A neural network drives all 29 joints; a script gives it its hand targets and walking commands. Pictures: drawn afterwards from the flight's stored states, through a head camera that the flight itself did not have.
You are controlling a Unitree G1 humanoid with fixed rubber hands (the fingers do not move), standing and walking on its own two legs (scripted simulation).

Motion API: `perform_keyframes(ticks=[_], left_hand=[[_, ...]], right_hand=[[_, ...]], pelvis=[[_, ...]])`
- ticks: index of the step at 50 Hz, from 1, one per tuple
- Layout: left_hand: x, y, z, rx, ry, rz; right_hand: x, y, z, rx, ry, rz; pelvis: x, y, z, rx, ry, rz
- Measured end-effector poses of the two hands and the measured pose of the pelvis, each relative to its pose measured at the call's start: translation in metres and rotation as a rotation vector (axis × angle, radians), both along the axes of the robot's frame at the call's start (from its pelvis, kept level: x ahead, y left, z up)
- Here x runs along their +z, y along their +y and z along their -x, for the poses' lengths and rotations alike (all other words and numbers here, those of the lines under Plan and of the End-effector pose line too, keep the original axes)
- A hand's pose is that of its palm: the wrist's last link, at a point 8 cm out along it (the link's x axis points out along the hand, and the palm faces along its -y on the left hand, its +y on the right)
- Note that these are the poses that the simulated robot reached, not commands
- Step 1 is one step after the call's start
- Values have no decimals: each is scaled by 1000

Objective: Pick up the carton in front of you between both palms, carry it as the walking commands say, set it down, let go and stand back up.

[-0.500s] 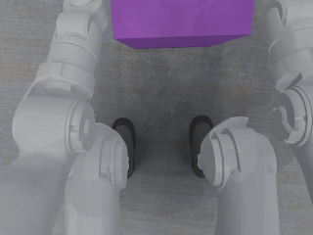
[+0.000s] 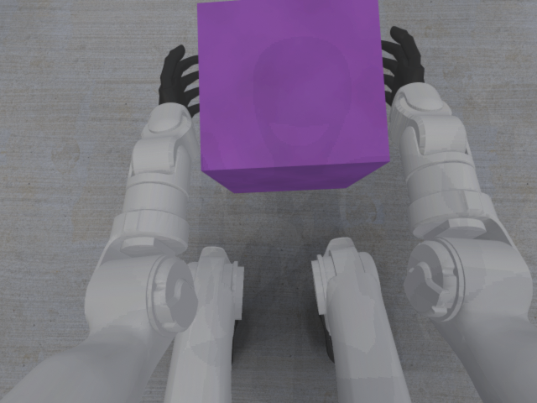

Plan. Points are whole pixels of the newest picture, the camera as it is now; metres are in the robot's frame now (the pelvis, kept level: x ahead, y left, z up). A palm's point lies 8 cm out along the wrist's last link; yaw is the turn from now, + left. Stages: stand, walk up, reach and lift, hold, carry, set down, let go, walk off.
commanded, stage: reach and lift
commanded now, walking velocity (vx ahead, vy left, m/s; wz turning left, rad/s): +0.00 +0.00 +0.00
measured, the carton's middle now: (288, 116) +0.52 -0.04 -0.14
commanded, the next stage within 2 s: none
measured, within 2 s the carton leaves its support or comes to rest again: neither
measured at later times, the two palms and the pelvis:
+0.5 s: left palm (109, 93) +0.48 +0.13 +0.06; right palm (443, 74) +0.47 -0.17 +0.06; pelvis +0.00 +0.01 +0.11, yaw -1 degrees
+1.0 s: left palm out of the picture +0.42 +0.13 +0.23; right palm out of the picture +0.41 -0.17 +0.22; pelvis +0.07 +0.01 +0.26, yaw -2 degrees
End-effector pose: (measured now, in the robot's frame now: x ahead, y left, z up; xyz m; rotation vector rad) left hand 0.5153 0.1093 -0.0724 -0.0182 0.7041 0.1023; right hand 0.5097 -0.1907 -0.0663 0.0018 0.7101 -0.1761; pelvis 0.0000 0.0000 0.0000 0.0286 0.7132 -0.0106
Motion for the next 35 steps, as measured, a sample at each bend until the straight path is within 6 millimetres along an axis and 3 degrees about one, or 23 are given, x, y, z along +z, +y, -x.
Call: perform_keyframes(ticks=[8,16,22,35], left_hand=[[60,-4,9,-33,-10,-21],[88,19,28,9,-11,-19],[117,24,37,20,7,6],[202,15,50,-12,7,-10]], right_hand=[[54,-4,19,-7,-9,10],[83,18,25,27,-10,2],[110,24,39,7,6,-7],[196,15,56,-21,6,-24]], pelvis=[[41,5,11,-16,15,2],[67,6,10,-11,25,-4],[94,7,1,0,-2,7],[167,10,-34,-12,-94,19]])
